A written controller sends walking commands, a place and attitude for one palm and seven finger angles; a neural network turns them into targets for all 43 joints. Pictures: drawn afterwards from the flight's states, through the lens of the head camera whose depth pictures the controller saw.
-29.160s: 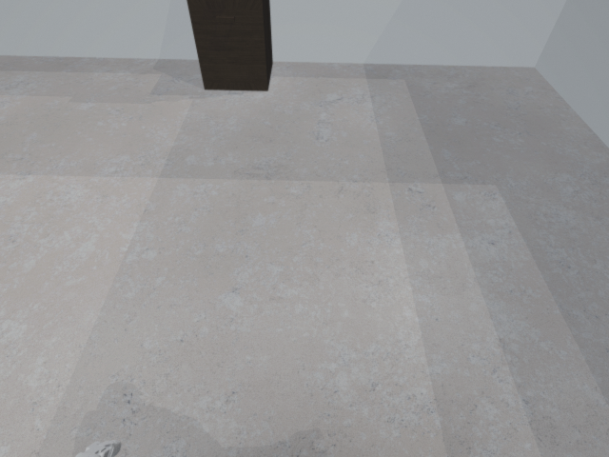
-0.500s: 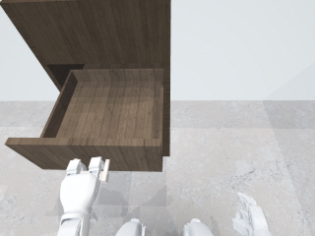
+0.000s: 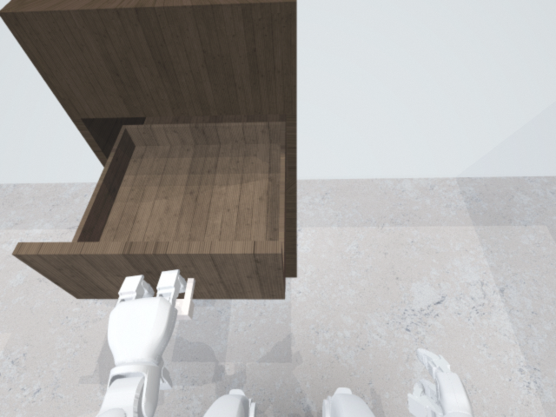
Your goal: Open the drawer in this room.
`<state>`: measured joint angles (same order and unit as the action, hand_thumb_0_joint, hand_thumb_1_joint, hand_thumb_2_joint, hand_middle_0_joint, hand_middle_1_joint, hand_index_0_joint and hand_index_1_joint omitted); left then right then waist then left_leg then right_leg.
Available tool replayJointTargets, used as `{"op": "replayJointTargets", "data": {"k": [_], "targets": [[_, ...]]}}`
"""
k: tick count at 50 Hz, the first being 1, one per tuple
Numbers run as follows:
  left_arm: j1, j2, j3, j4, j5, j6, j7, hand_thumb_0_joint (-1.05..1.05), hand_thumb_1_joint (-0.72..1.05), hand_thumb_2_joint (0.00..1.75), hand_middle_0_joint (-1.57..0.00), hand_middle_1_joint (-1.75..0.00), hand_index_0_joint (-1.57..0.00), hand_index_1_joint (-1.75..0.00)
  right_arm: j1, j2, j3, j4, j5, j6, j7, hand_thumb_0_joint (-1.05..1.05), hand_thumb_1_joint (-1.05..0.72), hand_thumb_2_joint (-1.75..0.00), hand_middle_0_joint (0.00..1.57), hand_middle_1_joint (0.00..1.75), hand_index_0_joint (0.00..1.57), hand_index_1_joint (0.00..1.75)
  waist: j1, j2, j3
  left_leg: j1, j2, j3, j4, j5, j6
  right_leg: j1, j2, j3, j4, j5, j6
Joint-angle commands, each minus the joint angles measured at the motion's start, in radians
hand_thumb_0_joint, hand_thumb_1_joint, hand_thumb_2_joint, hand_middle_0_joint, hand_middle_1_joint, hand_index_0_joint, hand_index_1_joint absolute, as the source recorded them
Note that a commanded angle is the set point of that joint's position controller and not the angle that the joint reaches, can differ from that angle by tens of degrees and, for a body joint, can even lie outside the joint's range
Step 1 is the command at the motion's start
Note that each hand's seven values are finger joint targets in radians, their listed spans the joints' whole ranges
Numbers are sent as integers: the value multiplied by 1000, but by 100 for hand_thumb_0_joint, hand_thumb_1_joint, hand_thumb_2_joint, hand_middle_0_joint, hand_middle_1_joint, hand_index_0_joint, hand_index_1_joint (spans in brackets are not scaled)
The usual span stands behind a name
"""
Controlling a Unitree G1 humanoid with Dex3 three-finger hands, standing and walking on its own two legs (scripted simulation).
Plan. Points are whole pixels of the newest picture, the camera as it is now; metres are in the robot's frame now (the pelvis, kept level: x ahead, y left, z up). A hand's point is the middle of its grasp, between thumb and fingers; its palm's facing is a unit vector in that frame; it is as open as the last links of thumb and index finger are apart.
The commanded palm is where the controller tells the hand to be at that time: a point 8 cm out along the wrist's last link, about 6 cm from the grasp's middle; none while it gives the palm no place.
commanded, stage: lift the hand off the handle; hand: left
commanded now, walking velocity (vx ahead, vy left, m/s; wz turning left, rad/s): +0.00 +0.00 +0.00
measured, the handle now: (160, 296) +0.30 +0.21 -0.04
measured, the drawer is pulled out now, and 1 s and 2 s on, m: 0.29 0.29 0.29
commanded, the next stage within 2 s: none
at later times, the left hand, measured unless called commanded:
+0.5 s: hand (140, 322) +0.25 +0.22 -0.01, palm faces -0.01 -0.08 -1.00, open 13.7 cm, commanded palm +0.22 +0.21 +0.05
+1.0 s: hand (137, 311) +0.25 +0.21 +0.03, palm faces +0.02 -0.11 -0.99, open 13.5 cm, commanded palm +0.22 +0.21 +0.09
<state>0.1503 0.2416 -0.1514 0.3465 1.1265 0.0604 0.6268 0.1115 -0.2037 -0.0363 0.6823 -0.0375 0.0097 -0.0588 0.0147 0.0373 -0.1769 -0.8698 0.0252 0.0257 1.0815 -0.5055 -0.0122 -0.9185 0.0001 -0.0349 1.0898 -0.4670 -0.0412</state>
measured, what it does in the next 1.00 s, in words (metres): stands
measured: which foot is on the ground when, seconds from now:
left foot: down 0.00-1.00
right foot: down 0.00-1.00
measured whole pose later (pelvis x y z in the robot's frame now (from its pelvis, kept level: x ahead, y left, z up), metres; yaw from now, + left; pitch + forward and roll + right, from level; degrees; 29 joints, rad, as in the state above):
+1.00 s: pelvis +0.03 +0.01 +0.04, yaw -1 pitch +10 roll +0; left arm 0.30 0.27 -0.20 0.07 1.09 0.12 0.50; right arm 0.10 -0.21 -0.02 0.62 -0.03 0.06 -0.01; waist 0.05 0.06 -0.13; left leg -0.56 0.02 0.04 0.84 -0.46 0.00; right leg -0.61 0.00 -0.02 0.85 -0.42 -0.02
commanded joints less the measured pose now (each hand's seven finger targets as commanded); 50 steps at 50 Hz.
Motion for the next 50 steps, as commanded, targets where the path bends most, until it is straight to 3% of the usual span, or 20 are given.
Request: {"op": "replayJointTargets", "data": {"k": [1,6,9,17,23,29,34,36,38,41,47,50], "targets": [[-107,170,124,-220,4,11,61,0,-50,30,-30,-120,-30,-120,-88,-116,-32,-149,-5,-41,-8,0,-90,-90,20,30,20,30,12,-48,-234,147,-64,7,-140,154,33,221,17,54,-230,156,8],[-62,174,133,-264,1,18,62,0,-50,30,-30,-120,-30,-120,-85,-119,-36,-159,-5,-35,2,0,-90,-90,20,30,20,30,22,-34,-253,197,-61,6,-162,200,31,249,24,41,-229,209,3],[-23,144,101,-301,1,28,62,0,-50,30,-30,-120,-30,-120,-87,-119,-36,-170,-7,-28,12,0,-90,-90,20,30,20,30,19,-23,-258,238,-56,4,-176,236,29,255,27,27,-230,240,0],[-6,127,58,-311,-18,73,3,0,-50,30,-30,-120,-30,-120,-110,-128,-28,-183,4,-8,18,0,-90,-90,20,30,20,30,6,-67,-183,274,-57,-1,-225,245,32,301,28,31,-286,269,2],[-37,103,10,-346,-11,36,-41,0,-50,30,-30,-120,-30,-120,-108,-120,-22,-194,-3,-10,18,0,-90,-90,20,30,20,30,8,-47,-173,327,-55,-4,-247,261,35,300,27,22,-303,257,3],[-10,113,24,-412,-1,4,-38,0,-50,30,-30,-120,-30,-120,-95,-113,-28,-204,-10,-7,34,0,-90,-90,20,30,20,30,21,-24,-210,378,-50,-9,-249,353,29,323,32,15,-288,338,-3],[15,122,33,-443,0,21,-32,0,-50,30,-30,-120,-30,-120,-105,-113,-27,-212,-9,1,45,0,-90,-90,20,30,20,30,23,-41,-208,394,-48,-8,-258,381,28,351,34,18,-297,374,-1],[36,116,29,-434,1,34,-34,0,-50,30,-30,-120,-30,-120,-114,-111,-22,-214,-4,4,47,0,-90,-90,20,30,20,30,27,-43,-179,387,-49,-10,-274,371,25,358,38,12,-304,362,-1],[29,128,35,-462,-5,44,-37,0,-50,30,-30,-120,-30,-120,-121,-111,-18,-218,-4,7,47,0,-90,-90,20,30,20,30,33,-34,-192,402,-49,-7,-285,384,27,383,34,21,-314,380,-1],[13,122,24,-463,-12,54,-53,0,-50,30,-30,-120,-30,-120,-128,-110,-19,-217,2,10,45,0,-90,-90,20,30,20,30,26,-45,-156,410,-48,-8,-307,364,28,388,35,17,-335,352,-1],[50,143,48,-496,-28,47,-79,0,-50,30,-30,-120,-30,-120,-132,-110,-18,-220,3,7,43,0,-90,-90,20,30,20,30,39,-45,-165,443,-49,-4,-333,392,29,443,36,28,-362,391,-2],[46,117,13,-520,-23,39,-88,0,-50,30,-30,-120,-30,-120,-132,-107,-16,-220,0,6,50,0,-90,-90,20,30,20,30,37,-31,-152,451,-50,-2,-341,396,30,440,33,30,-367,389,1]]}}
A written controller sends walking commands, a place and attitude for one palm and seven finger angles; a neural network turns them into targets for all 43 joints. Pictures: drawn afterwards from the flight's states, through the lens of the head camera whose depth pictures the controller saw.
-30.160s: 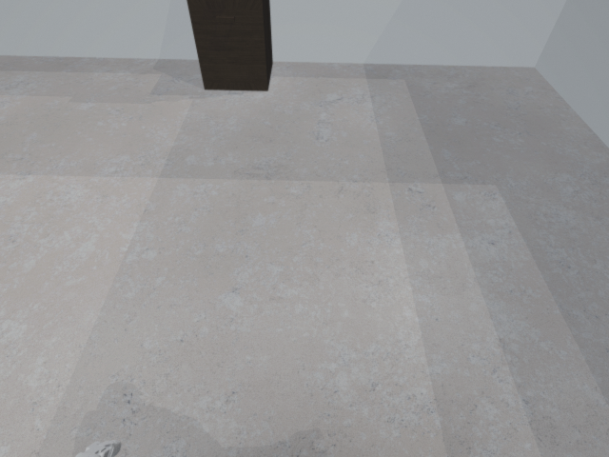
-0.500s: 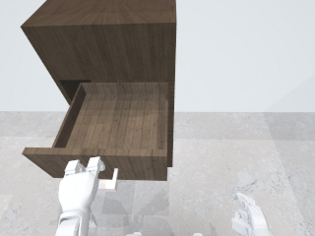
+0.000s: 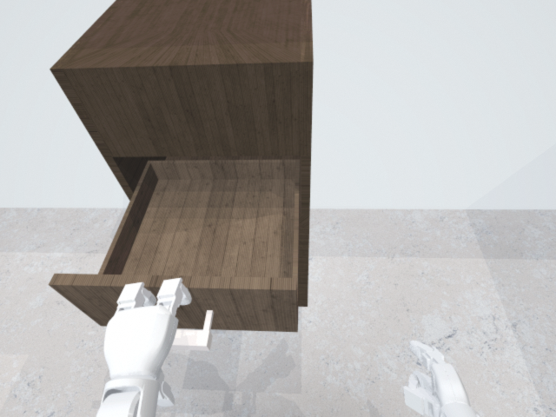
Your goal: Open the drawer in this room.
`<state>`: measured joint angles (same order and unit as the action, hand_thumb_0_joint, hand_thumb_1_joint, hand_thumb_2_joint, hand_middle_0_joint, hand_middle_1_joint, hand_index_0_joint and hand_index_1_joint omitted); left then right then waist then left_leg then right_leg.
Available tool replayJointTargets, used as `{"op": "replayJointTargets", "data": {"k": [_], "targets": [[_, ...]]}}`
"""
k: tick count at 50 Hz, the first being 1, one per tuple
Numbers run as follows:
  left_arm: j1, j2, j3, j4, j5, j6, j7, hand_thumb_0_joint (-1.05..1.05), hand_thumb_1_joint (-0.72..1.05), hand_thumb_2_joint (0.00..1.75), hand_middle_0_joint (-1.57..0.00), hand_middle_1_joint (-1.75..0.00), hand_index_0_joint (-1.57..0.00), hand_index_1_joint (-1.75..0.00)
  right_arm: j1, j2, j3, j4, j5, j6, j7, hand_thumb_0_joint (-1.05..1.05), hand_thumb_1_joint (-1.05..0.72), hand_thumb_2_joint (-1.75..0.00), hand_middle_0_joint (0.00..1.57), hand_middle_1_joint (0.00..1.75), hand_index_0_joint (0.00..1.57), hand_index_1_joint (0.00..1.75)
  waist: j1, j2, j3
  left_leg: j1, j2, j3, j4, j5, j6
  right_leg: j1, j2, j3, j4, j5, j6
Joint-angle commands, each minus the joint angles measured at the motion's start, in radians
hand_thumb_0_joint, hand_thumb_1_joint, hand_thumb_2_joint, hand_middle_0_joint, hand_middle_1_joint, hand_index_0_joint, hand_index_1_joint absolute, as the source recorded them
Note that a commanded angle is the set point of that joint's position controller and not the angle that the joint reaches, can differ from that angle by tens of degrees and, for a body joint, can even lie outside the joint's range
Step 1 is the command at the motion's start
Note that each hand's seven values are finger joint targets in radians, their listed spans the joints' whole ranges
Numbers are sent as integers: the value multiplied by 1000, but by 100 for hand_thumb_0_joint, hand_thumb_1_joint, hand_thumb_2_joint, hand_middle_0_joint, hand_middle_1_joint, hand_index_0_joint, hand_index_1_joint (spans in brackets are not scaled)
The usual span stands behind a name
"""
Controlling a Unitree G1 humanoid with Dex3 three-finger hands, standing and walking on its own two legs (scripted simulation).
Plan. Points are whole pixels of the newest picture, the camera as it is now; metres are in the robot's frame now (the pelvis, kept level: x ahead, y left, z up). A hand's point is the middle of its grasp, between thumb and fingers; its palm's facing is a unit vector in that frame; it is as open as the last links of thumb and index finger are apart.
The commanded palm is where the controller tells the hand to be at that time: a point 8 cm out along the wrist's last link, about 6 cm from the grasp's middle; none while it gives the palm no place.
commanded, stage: lift the hand off the handle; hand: left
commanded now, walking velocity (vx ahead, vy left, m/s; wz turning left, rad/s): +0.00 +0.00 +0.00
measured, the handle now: (180, 327) +0.27 +0.20 -0.08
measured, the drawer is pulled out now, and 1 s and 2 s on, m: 0.29 0.29 0.29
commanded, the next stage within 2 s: draw the hand back to the body in 1.08 s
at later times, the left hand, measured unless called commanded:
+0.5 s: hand (149, 333) +0.22 +0.20 +0.03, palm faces +0.05 -0.12 -0.99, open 13.9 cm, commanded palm +0.18 +0.20 +0.08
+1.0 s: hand (141, 314) +0.23 +0.20 +0.07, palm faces +0.07 -0.13 -0.99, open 13.9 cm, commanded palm +0.20 +0.20 +0.12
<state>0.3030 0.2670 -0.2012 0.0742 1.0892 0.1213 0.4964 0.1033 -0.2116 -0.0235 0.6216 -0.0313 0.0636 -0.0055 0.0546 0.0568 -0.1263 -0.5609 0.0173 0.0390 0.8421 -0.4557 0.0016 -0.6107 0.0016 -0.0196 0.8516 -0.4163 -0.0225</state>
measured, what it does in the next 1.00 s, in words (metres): stands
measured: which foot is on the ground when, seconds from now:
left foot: down 0.00-1.00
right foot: down 0.00-1.00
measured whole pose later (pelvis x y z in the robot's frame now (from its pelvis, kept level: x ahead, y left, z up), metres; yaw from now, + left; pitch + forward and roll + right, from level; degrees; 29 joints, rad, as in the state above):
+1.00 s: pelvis +0.00 +0.00 +0.03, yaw +0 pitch +4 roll +1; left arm 0.29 0.33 -0.16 -0.11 1.01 0.13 0.30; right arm 0.09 -0.22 -0.01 0.64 0.00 0.06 -0.01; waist 0.08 0.08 -0.07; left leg -0.31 0.01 0.05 0.60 -0.35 0.00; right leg -0.37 0.01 -0.01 0.63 -0.32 -0.02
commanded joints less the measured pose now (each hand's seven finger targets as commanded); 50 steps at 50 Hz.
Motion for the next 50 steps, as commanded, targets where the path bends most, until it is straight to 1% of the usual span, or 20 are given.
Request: {"op": "replayJointTargets", "data": {"k": [1,4,15,17,20,22,25,29,30,33,35,37,38,42,43,44,45,47,48,50], "targets": [[-87,95,68,-234,13,-20,37,0,-50,30,-30,-120,-30,-120,-123,-96,-31,-159,-1,-46,0,0,-90,-90,20,30,20,30,-2,-55,-186,145,-40,-18,-108,347,14,133,34,9,-132,330,-20],[-97,121,90,-253,12,-17,29,0,-50,30,-30,-120,-30,-120,-128,-100,-32,-159,2,-44,2,0,-90,-90,20,30,20,30,2,-69,-190,154,-40,-17,-123,339,13,154,35,19,-146,329,-20],[-125,139,99,-247,-5,6,-21,0,-50,30,-30,-120,-30,-120,-158,-99,-19,-152,9,-47,-9,0,-90,-90,20,30,20,30,11,-92,-114,161,-49,-5,-188,271,18,210,26,41,-221,281,-9],[-126,150,107,-257,-15,10,-36,0,-50,30,-30,-120,-30,-120,-161,-101,-21,-152,12,-46,-13,0,-90,-90,20,30,20,30,16,-76,-130,174,-49,-3,-202,276,16,242,24,51,-235,285,-11],[-117,132,87,-282,-25,-1,-60,0,-50,30,-30,-120,-30,-120,-162,-99,-19,-155,11,-52,-12,0,-90,-90,20,30,20,30,18,-73,-123,194,-50,-1,-212,288,21,248,21,48,-245,294,-8],[-73,167,130,-279,-37,-9,-73,0,-50,30,-30,-120,-30,-120,-162,-99,-21,-154,15,-54,-13,0,-90,-90,20,30,20,30,25,-88,-122,200,-48,-1,-222,310,17,277,22,52,-253,327,-10],[-68,154,115,-311,-34,-28,-83,0,-50,30,-30,-120,-30,-120,-160,-97,-19,-155,10,-58,-9,0,-90,-90,20,30,20,30,27,-82,-109,200,-49,0,-227,308,20,271,19,53,-257,321,-7],[-97,196,162,-330,-36,-40,-85,0,-50,30,-30,-120,-30,-120,-163,-99,-22,-146,11,-57,-12,0,-90,-90,20,30,20,30,24,-79,-98,214,-48,-1,-241,295,18,278,17,62,-276,312,-9],[-75,191,163,-320,-31,-42,-83,0,-50,30,-30,-120,-30,-120,-161,-96,-20,-149,9,-61,-11,0,-90,-90,20,30,20,30,29,-93,-94,210,-50,1,-238,297,19,272,20,61,-275,307,-7],[-77,173,142,-372,-37,-42,-86,0,-50,30,-30,-120,-30,-120,-158,-96,-22,-153,10,-64,-6,0,-90,-90,20,30,20,30,30,-39,-125,244,-45,1,-246,332,17,283,20,48,-272,318,-12],[-103,168,131,-360,-42,-38,-96,0,-50,30,-30,-120,-30,-120,-161,-98,-24,-148,11,-63,-7,0,-90,-90,20,30,20,30,18,-79,-97,244,-42,-3,-252,320,20,268,22,40,-282,299,-7],[-134,176,131,-364,-47,-28,-106,0,-50,30,-30,-120,-30,-120,-171,-101,-23,-149,17,-58,-9,0,-90,-90,20,30,20,30,15,-58,-80,251,-41,-7,-268,303,16,268,23,40,-299,266,-11],[-141,162,111,-367,-44,-27,-112,0,-50,30,-30,-120,-30,-120,-167,-98,-18,-151,13,-62,-9,0,-90,-90,20,30,20,30,19,-65,-90,254,-41,-5,-267,298,22,267,18,34,-297,256,-7],[-131,210,162,-349,-53,-16,-131,0,-50,30,-30,-120,-30,-120,-179,-100,-18,-147,21,-58,-15,0,-90,-90,20,30,20,30,37,-67,-96,263,-42,-5,-293,322,16,320,21,42,-314,291,-11],[-137,180,125,-368,-50,-15,-138,0,-50,30,-30,-120,-30,-120,-174,-97,-11,-152,18,-62,-12,0,-90,-90,20,30,20,30,36,-58,-107,269,-43,-2,-286,333,21,318,15,36,-306,305,-7],[-145,206,158,-362,-57,-15,-142,0,-50,30,-30,-120,-30,-120,-179,-97,-17,-141,24,-58,-13,0,-90,-90,20,30,20,30,35,-58,-94,275,-40,-3,-298,345,17,331,20,38,-314,321,-12],[-115,178,131,-368,-55,-12,-148,0,-50,30,-30,-120,-30,-120,-173,-97,-12,-152,19,-61,-10,0,-90,-90,20,30,20,30,43,-58,-99,277,-41,-2,-299,359,19,332,20,29,-307,323,-9],[-116,203,154,-375,-67,-6,-159,0,-50,30,-30,-120,-30,-120,-188,-99,-13,-155,27,-56,-8,0,-90,-90,20,30,20,30,41,-54,-87,281,-38,-3,-314,364,14,351,23,37,-324,328,-13],[-125,176,120,-405,-61,-6,-164,0,-50,30,-30,-120,-30,-120,-178,-97,-8,-161,21,-60,-4,0,-90,-90,20,30,20,30,41,-54,-107,289,-37,-1,-308,370,20,346,17,31,-318,331,-9],[-116,181,128,-371,-60,-2,-172,0,-50,30,-30,-120,-30,-120,-176,-98,-8,-152,22,-59,-3,0,-90,-90,20,30,20,30,38,-76,-69,285,-37,0,-316,365,20,336,24,26,-327,321,-8]]}}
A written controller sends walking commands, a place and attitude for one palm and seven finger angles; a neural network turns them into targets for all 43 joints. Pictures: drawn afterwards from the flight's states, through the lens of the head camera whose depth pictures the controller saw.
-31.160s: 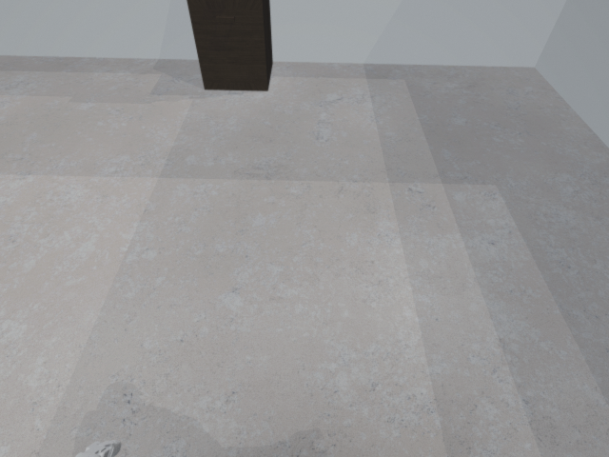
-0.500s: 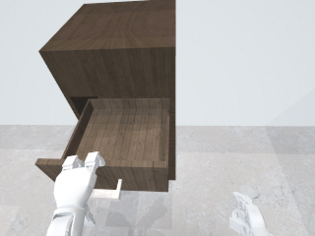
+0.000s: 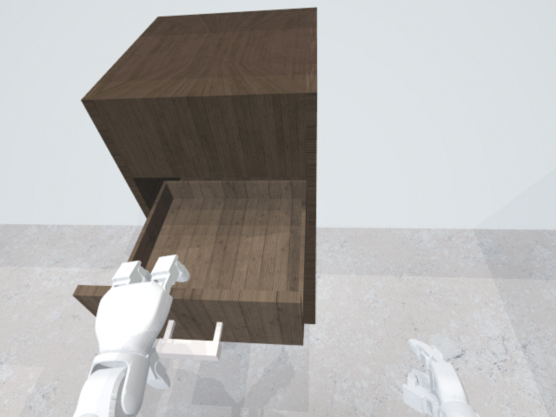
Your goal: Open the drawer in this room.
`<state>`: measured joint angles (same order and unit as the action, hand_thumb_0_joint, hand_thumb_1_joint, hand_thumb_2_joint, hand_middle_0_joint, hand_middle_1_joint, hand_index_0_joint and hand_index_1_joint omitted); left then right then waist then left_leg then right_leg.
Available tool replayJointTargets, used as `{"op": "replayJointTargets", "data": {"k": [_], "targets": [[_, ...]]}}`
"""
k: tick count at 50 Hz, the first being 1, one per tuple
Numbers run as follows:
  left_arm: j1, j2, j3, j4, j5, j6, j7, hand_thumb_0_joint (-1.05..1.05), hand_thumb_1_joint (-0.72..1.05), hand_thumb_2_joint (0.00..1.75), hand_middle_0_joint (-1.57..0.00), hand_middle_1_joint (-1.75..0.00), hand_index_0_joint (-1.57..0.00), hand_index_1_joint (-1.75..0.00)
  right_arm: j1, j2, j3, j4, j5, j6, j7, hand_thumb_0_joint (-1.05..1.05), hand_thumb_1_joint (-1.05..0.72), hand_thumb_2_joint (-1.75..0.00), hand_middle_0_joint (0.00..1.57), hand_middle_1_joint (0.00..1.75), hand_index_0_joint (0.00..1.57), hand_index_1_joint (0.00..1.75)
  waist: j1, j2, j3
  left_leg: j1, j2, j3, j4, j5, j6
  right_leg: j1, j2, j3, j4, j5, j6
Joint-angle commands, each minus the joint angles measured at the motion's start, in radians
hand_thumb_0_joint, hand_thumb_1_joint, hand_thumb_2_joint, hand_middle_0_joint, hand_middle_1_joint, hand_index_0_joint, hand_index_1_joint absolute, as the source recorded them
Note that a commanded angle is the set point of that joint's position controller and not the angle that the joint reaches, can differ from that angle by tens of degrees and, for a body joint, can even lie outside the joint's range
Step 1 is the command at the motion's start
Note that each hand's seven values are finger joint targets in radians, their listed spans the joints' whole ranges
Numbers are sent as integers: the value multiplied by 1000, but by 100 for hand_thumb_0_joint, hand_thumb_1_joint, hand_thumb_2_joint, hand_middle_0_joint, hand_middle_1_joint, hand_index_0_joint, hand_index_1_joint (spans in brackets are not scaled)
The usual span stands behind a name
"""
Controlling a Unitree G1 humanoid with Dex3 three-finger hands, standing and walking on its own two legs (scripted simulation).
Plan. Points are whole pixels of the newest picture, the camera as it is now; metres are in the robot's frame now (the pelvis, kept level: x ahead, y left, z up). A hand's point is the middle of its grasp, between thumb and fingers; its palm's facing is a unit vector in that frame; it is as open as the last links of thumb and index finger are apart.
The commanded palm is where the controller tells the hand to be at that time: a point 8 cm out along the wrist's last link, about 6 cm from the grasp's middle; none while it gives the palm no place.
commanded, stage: lift the hand off the handle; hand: left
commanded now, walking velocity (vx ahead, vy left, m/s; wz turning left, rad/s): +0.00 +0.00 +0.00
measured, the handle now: (192, 337) +0.26 +0.21 -0.11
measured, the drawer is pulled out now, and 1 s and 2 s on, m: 0.29 0.29 0.29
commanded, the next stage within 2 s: draw the hand back to the body in 0.08 s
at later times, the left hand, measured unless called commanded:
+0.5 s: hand (132, 324) +0.21 +0.23 +0.06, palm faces +0.06 -0.13 -0.99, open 13.9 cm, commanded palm +0.18 +0.23 +0.12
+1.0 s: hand (121, 305) +0.21 +0.21 +0.13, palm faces +0.30 -0.87 -0.39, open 13.4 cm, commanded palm +0.16 +0.26 +0.15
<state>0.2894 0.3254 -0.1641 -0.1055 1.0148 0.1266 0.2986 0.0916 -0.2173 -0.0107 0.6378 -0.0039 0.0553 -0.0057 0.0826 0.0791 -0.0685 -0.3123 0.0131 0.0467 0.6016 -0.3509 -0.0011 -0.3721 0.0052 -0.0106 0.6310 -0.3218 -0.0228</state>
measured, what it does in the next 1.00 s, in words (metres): stands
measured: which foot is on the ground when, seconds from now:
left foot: down 0.00-1.00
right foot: down 0.00-1.00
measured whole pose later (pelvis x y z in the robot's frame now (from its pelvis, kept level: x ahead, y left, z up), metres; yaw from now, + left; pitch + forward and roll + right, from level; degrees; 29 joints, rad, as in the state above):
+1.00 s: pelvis +0.02 +0.01 +0.01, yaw +2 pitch -2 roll +0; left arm 0.53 0.27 0.10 -0.44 0.03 -0.06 0.14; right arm 0.20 -0.19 0.04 0.58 0.00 -0.15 -0.09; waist 0.05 0.06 0.01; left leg -0.11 0.00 0.01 0.47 -0.32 0.01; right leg -0.14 0.00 -0.05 0.46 -0.29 -0.01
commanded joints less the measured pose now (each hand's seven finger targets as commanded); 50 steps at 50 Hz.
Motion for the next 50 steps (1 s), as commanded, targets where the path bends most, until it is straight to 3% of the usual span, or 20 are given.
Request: {"op": "replayJointTargets", "data": {"k": [1,5,7,8,12,13,17,23,27,28,32,34,36,39,40,41,42,44,47,50], "targets": [[-97,104,77,-196,12,-8,20,0,-50,30,-30,-120,-30,-120,-167,-91,-23,-167,-1,-49,-1,0,-90,-90,20,30,20,30,8,-100,-129,46,-31,-10,-80,274,21,104,21,14,-108,246,-10],[-105,106,67,-223,22,-18,14,0,-50,30,-30,-120,-30,-120,-156,-94,-23,-176,-6,-52,8,0,-90,-90,20,30,20,30,11,-91,-144,54,-31,-9,-77,289,22,105,20,13,-103,256,-10],[-74,144,115,-242,22,-29,23,0,-50,30,-30,-120,-30,-120,-163,-93,-28,-179,-5,-52,9,0,-90,-90,20,30,20,30,18,-87,-165,64,-30,-10,-76,316,17,128,24,28,-103,293,-16],[-54,115,85,-261,29,-35,26,0,-50,30,-30,-120,-30,-120,-147,-88,-23,-186,-9,-57,14,0,-90,-90,20,30,20,30,21,-81,-190,66,-29,-6,-65,323,22,124,16,18,-93,297,-13],[-18,187,176,-287,19,-44,46,0,-50,30,-30,-120,-30,-120,-168,-90,-28,-183,-5,-53,11,0,-90,-90,20,30,20,30,26,-46,-164,67,-28,-8,-73,336,12,139,23,42,-102,340,-22],[-21,162,149,-306,26,-44,48,0,-50,30,-30,-120,-30,-120,-154,-88,-22,-183,-10,-55,15,0,-90,-90,20,30,20,30,23,-52,-182,70,-27,-6,-65,345,16,128,17,29,-91,339,-17],[-25,162,153,-309,-6,-25,30,0,-50,30,-30,-120,-30,-120,-176,-95,-26,-182,0,-49,11,0,-90,-90,20,30,20,30,5,-61,-138,81,-20,-11,-82,327,16,117,20,31,-119,311,-16],[12,175,152,-352,-27,-33,-25,0,-50,30,-30,-120,-30,-120,-165,-97,-15,-197,-2,-51,9,0,-90,-90,20,30,20,30,15,-68,-133,89,-19,-7,-94,315,26,131,6,13,-134,289,-6],[82,226,218,-388,-45,-60,-39,0,-50,30,-30,-120,-30,-120,-169,-102,-17,-206,-1,-51,11,0,-90,-90,20,30,20,30,24,-60,-130,103,-13,-15,-102,360,18,155,12,20,-141,323,-13],[84,208,199,-407,-37,-68,-41,0,-50,30,-30,-120,-30,-120,-151,-99,-12,-209,-6,-53,15,0,-90,-90,20,30,20,30,25,-62,-140,102,-12,-8,-93,357,24,145,3,9,-136,323,-7],[107,270,284,-387,-55,-73,-36,0,-50,30,-30,-120,-30,-120,-173,-106,-13,-204,1,-47,9,0,-90,-90,20,30,20,30,24,-77,-88,89,-14,-15,-106,318,17,149,7,36,-162,311,-11],[94,251,265,-419,-61,-79,-41,0,-50,30,-30,-120,-30,-120,-164,-102,-17,-205,2,-46,10,0,-90,-90,20,30,20,30,20,-33,-102,110,-9,-11,-109,328,20,145,1,21,-162,303,-10],[109,257,268,-454,-73,-87,-48,0,-50,30,-30,-120,-30,-120,-152,-107,-21,-214,0,-51,9,0,-90,-90,20,30,20,30,22,-42,-133,127,-6,-12,-105,361,22,157,-2,10,-156,334,-6],[133,272,286,-452,-92,-91,-68,0,-50,30,-30,-120,-30,-120,-151,-109,-17,-212,1,-50,7,0,-90,-90,20,30,20,30,16,-62,-102,119,-1,-16,-112,347,22,150,-4,6,-169,315,-3],[143,-92,217,-429,-845,-127,-119,0,-47,32,-30,-118,-30,-118,-56,-49,-17,-277,25,-117,-25,0,-90,-90,20,30,20,30,-84,-135,-27,229,35,-25,-130,295,51,201,8,-48,-171,276,7],[162,28,267,-457,-892,-167,-134,0,-43,33,-29,-115,-29,-115,-70,-73,-7,-269,27,-168,-46,0,-90,-90,20,30,20,30,-56,-145,-48,229,44,-33,-144,285,47,210,-4,-42,-173,232,13],[195,80,342,-483,-957,-200,-138,0,-40,34,-29,-113,-29,-113,-71,-74,9,-257,21,-189,-74,0,-90,-90,20,30,20,30,-41,-167,-31,220,42,-39,-164,297,38,218,-10,-52,-195,225,17],[107,133,386,-602,-989,-247,-131,0,-32,37,-29,-109,-29,-109,-41,-75,18,-244,7,-235,-98,0,-90,-90,20,30,20,30,-37,-42,-51,235,29,-31,-180,348,26,248,-30,-46,-208,274,13],[150,135,425,-566,-1010,-259,-132,0,-22,42,-28,-102,-28,-102,-26,-75,19,-209,-1,-268,-101,0,-90,-90,20,30,20,30,-31,-13,11,206,27,-30,-198,372,13,260,-32,-51,-235,301,9],[202,89,411,-551,-1028,-271,-148,0,-12,47,-27,-95,-27,-95,-22,-70,17,-201,1,-279,-90,0,-90,-90,20,30,20,30,-31,-3,39,195,29,-29,-209,376,10,263,-34,-53,-243,310,8]]}}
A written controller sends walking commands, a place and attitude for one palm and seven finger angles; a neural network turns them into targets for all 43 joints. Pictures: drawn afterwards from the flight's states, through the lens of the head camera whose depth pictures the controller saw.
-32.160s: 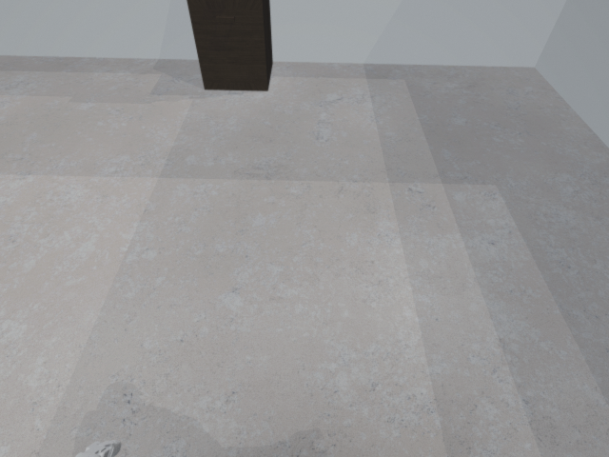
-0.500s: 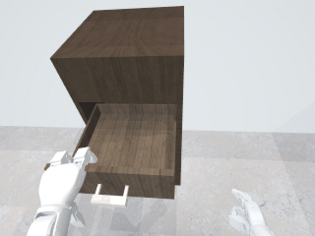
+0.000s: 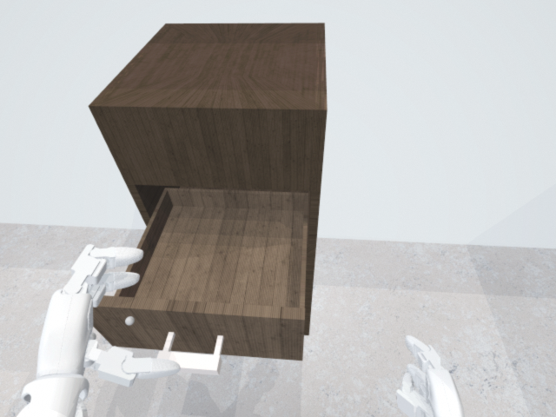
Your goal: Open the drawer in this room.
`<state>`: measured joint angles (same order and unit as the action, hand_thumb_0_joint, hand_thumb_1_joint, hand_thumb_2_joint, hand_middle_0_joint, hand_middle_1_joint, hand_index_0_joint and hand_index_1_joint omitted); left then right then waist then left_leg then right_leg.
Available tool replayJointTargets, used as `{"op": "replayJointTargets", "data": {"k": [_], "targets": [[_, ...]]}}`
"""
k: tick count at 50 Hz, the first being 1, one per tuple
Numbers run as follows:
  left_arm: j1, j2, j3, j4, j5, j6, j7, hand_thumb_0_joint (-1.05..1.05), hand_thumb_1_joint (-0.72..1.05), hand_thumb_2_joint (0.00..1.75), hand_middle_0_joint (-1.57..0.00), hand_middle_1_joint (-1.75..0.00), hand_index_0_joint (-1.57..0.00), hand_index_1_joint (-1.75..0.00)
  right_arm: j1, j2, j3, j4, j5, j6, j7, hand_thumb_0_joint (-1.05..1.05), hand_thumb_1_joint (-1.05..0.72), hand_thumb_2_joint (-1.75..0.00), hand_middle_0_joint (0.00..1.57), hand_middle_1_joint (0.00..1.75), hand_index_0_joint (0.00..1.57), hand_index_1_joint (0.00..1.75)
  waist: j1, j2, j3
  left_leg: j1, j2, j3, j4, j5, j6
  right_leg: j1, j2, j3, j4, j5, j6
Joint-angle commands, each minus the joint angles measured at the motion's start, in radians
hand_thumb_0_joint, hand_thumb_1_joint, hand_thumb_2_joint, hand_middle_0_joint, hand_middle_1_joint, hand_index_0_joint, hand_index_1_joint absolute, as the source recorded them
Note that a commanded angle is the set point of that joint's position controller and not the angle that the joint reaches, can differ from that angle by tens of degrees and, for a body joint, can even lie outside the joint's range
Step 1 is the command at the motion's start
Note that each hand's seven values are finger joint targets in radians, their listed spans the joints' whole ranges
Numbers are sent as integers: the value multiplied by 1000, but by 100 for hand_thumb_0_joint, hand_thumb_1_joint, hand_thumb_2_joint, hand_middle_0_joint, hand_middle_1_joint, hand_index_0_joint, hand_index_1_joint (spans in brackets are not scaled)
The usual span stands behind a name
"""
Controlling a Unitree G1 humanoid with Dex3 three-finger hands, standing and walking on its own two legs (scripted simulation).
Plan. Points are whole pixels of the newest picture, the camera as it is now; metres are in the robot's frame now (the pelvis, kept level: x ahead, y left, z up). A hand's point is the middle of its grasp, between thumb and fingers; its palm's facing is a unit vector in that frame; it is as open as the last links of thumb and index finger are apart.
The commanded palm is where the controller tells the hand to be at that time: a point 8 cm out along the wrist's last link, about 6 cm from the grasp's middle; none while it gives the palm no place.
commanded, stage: draw the hand back to the body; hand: left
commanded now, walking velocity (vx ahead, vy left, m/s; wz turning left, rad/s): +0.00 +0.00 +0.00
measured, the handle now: (192, 350) +0.25 +0.19 -0.12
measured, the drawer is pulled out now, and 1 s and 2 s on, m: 0.29 0.29 0.29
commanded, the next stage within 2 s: step back with the hand held close in 0.78 s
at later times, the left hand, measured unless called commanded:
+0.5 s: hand (79, 306) +0.19 +0.23 +0.16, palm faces +0.39 -0.82 -0.42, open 9.3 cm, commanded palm +0.13 +0.28 +0.18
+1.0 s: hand (64, 305) +0.18 +0.24 +0.17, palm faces +0.40 -0.80 -0.45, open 7.5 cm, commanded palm +0.12 +0.28 +0.18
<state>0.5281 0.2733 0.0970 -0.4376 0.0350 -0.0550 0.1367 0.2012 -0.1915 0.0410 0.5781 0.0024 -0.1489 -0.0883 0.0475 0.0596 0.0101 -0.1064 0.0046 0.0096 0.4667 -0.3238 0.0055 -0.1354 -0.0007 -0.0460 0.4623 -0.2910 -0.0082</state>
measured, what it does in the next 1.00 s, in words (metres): stands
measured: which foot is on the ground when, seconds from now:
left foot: down 0.00-1.00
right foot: down 0.00-1.00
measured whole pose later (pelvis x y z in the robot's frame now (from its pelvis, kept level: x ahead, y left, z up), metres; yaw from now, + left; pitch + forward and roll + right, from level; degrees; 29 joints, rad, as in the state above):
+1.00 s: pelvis -0.01 +0.00 +0.00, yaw +1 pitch +0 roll -1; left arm 0.55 0.34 0.34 -0.51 -0.04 -0.15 0.12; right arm 0.17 -0.21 0.02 0.60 0.01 -0.11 -0.07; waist 0.03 0.06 0.01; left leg -0.16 0.01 -0.01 0.46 -0.30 0.00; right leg -0.16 0.01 -0.07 0.41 -0.25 -0.01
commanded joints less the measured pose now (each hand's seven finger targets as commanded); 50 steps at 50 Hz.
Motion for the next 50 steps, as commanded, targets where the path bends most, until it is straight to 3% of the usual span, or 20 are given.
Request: {"op": "replayJointTargets", "data": {"k": [1,7,9,11,14,16,18,24,27,29,31,33,35,37,44,45,46,47,50], "targets": [[-41,141,152,-227,-51,-94,10,0,-8,48,-27,-93,-27,-93,-133,-98,-36,-140,-4,-77,-4,0,-90,-90,20,30,20,30,4,1,-37,-18,40,4,-80,351,2,32,-28,-20,-74,278,-6],[4,152,193,-231,-60,-108,-4,0,13,57,-25,-80,-25,-80,-149,-105,-53,-124,-2,-83,7,0,-90,-90,20,30,20,30,10,9,-83,-3,40,11,-70,397,3,54,-29,-13,-80,329,-7],[4,159,206,-245,-67,-112,-3,0,20,60,-25,-75,-25,-75,-149,-107,-58,-124,1,-81,6,0,-90,-90,20,30,20,30,8,-40,-98,-3,42,10,-70,397,6,60,-31,-16,-74,340,-1],[1,170,222,-254,-68,-113,-2,0,27,63,-25,-70,-25,-70,-148,-107,-62,-121,3,-76,4,0,-90,-90,20,30,20,30,6,-41,-115,13,41,16,-64,400,9,56,-33,-9,-77,354,1],[1,186,251,-262,-69,-116,3,0,37,68,-24,-64,-24,-64,-148,-107,-63,-114,5,-74,1,0,-90,-90,20,30,20,30,8,-18,-117,15,41,14,-62,410,6,57,-34,-10,-76,359,-1],[3,190,265,-254,-72,-114,4,0,44,70,-23,-59,-23,-59,-155,-105,-64,-112,5,-71,0,0,-90,-90,20,30,20,30,9,-52,-109,15,41,16,-61,408,9,52,-34,-10,-78,369,2],[-15,195,270,-262,-73,-114,4,0,51,74,-23,-55,-23,-55,-156,-106,-64,-110,8,-69,-1,0,-90,-90,20,30,20,30,7,-9,-96,16,41,16,-64,397,6,44,-35,-7,-86,351,0],[-13,215,314,-257,-83,-113,6,0,73,82,-21,-41,-21,-41,-165,-104,-65,-107,8,-64,-2,0,-90,-90,20,30,20,30,13,-29,-98,14,41,13,-68,394,7,53,-36,-8,-87,356,0],[-16,188,286,-246,-80,-106,-1,0,83,87,-21,-34,-21,-34,-170,-109,-65,-105,9,-61,3,0,-90,-90,20,30,20,30,9,8,-78,14,43,13,-69,402,4,41,-34,-6,-93,351,-2],[-17,192,286,-240,-83,-104,0,0,90,90,-20,-30,-20,-30,-167,-109,-64,-106,9,-58,4,0,-90,-90,20,30,20,30,10,-29,-80,12,46,7,-73,393,6,41,-34,-11,-89,340,0],[-21,202,295,-259,-82,-106,0,0,90,90,-20,-30,-20,-30,-170,-109,-64,-112,8,-57,5,0,-90,-90,20,30,20,30,13,-27,-99,15,43,9,-73,385,8,48,-35,-10,-87,336,1],[-42,211,295,-274,-79,-105,2,0,90,90,-20,-30,-20,-30,-170,-108,-59,-111,8,-57,3,0,-90,-90,20,30,20,30,11,18,-82,11,43,5,-78,370,2,39,-36,-9,-92,313,-3],[-24,207,296,-263,-85,-104,3,0,90,90,-20,-30,-20,-30,-170,-106,-59,-114,9,-56,2,0,-90,-90,20,30,20,30,13,-28,-86,9,43,2,-79,361,5,43,-34,-10,-90,309,-1],[-38,216,302,-272,-82,-102,3,0,90,90,-20,-30,-20,-30,-178,-109,-59,-112,9,-55,2,0,-90,-90,20,30,20,30,14,4,-77,3,41,1,-80,358,2,40,-33,-7,-97,302,-6],[-28,205,295,-250,-84,-104,2,0,90,90,-20,-30,-20,-30,-174,-107,-60,-111,11,-53,2,0,-90,-90,20,30,20,30,12,-15,-73,3,43,-2,-82,326,4,28,-32,-8,-101,270,-4],[-163,338,444,-360,-84,-157,9,0,90,90,-20,-30,-20,-30,-117,-136,-60,-147,13,-26,1,0,-90,-90,20,30,20,30,-41,-38,35,-76,51,-38,-50,253,23,-60,-70,91,-146,328,-5],[-74,262,394,-266,-76,-163,-1,0,90,90,-20,-30,-20,-30,-124,-122,-62,-124,9,-11,2,0,-90,-90,20,30,20,30,-50,-91,8,-74,50,-49,-35,219,24,-60,-93,89,-146,317,-7],[-70,271,396,-308,-72,-177,-4,0,90,90,-20,-30,-20,-30,-126,-133,-67,-141,6,-4,3,0,-90,-90,20,30,20,30,-47,-68,-12,-75,45,-50,-32,239,23,-53,-97,94,-137,353,-14],[69,205,347,-260,-75,-186,-12,0,90,90,-20,-30,-20,-30,-144,-135,-73,-152,8,16,9,0,-90,-90,20,30,20,30,-48,-45,-103,-75,58,-40,-19,318,28,-13,-110,85,-93,390,-11]]}}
